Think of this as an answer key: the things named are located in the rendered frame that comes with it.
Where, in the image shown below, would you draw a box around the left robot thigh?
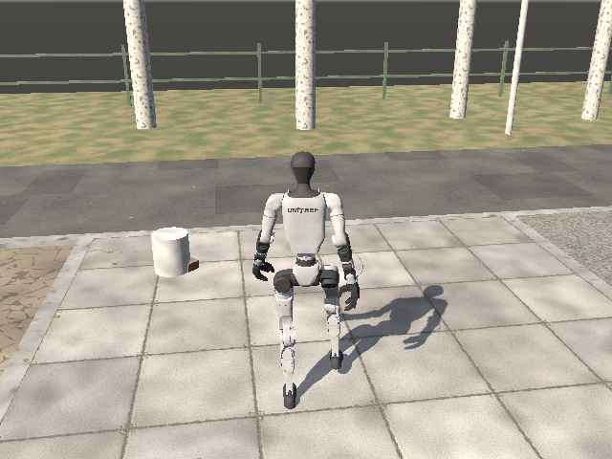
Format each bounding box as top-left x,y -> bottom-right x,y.
273,269 -> 295,347

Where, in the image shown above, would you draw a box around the right robot hand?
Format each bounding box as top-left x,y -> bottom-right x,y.
338,282 -> 360,311

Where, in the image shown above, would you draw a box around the robot left upper arm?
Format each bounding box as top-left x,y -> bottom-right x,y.
259,193 -> 284,244

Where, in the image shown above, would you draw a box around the right robot forearm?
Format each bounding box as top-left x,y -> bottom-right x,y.
338,232 -> 358,284

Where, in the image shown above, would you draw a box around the robot right upper arm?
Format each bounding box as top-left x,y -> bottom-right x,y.
323,192 -> 347,248

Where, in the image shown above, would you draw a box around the left robot forearm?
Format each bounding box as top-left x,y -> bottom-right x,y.
253,230 -> 270,266

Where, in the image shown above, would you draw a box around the left robot hand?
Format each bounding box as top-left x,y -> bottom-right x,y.
252,262 -> 274,281

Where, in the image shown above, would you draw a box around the robot head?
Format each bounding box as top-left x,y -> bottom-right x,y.
287,151 -> 320,198

